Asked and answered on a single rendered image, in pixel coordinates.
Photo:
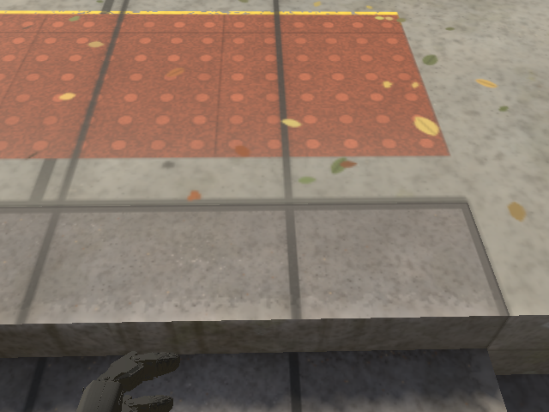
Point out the robot left hand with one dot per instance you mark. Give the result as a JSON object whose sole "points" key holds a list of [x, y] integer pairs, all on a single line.
{"points": [[106, 394]]}

